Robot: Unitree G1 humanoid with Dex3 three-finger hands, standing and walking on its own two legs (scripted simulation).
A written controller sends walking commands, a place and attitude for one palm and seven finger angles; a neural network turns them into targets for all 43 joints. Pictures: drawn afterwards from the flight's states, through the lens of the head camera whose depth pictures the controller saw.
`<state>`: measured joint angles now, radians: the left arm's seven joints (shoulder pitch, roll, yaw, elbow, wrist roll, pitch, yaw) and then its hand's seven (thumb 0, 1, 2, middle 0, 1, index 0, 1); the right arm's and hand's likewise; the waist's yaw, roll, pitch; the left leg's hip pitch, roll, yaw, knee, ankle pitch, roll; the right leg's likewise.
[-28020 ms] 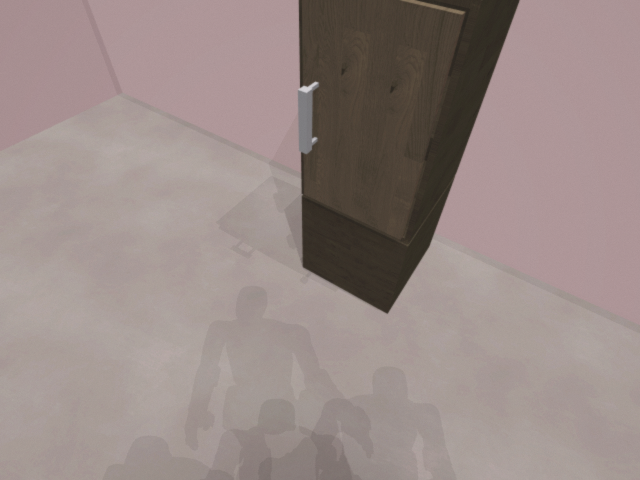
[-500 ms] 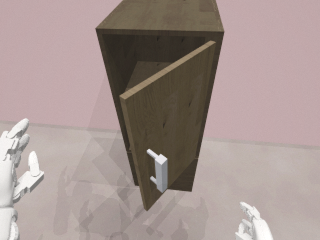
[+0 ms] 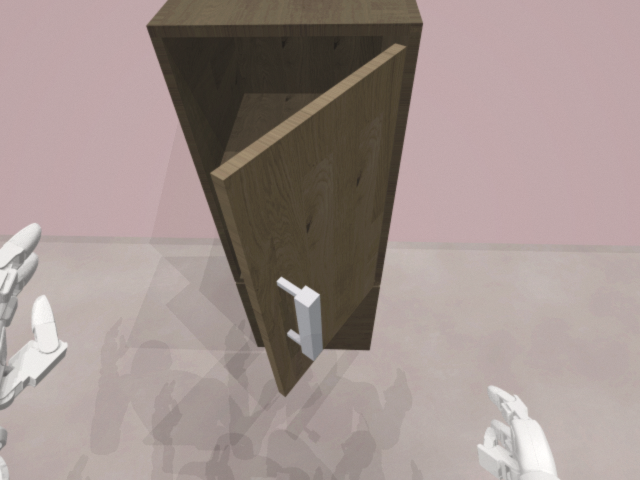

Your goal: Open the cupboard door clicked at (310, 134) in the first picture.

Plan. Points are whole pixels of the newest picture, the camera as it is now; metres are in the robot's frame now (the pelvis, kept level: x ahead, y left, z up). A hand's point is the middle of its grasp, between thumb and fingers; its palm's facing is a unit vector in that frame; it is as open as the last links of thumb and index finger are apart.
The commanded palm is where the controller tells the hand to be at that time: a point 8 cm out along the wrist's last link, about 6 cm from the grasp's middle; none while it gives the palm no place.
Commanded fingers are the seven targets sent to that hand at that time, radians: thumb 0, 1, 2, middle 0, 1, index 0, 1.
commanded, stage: step back with the hand held close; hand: left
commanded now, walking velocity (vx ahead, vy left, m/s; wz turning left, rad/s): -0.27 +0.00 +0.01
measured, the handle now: (299, 319) +0.35 +0.06 -0.05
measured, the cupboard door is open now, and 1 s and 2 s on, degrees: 55 55 55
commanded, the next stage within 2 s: stop stepping back and stand still in 1.18 s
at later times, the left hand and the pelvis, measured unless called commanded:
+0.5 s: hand out of the picture +0.12 +0.26 +0.15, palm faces +0.45 -0.77 -0.45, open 7.4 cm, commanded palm +0.05 +0.31 +0.17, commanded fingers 0.00 0.90 0.90 -0.20 -0.30 -0.20 -0.30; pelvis -0.07 +0.00 -0.02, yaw +3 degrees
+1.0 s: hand out of the picture +0.05 +0.20 +0.17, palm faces +0.24 -0.78 -0.57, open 7.4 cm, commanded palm -0.02 +0.26 +0.17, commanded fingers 0.00 0.90 0.90 -0.20 -0.30 -0.20 -0.30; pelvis -0.17 -0.04 -0.01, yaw -2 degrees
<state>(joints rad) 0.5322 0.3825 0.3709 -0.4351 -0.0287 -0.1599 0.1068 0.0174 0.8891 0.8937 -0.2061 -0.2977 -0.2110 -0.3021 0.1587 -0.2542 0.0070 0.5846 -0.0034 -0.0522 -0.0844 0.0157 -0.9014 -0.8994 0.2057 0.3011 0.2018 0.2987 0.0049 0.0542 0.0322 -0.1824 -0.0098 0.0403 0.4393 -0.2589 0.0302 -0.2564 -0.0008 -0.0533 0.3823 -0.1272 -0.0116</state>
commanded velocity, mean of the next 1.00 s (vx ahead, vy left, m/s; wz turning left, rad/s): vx -0.34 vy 0.00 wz -0.01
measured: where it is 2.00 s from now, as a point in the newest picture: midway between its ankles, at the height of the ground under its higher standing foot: outside the picture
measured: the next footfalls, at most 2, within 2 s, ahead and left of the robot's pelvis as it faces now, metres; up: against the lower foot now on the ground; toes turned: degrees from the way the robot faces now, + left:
right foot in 0.82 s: -0.20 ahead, -0.13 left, +0.00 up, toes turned +1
left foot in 1.08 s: -0.13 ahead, +0.05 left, +0.00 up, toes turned +0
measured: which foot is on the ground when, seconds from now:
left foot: down 0.00-0.90, up 0.92-1.00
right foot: down 0.00-0.54, up 0.56-0.80, down 0.82-1.00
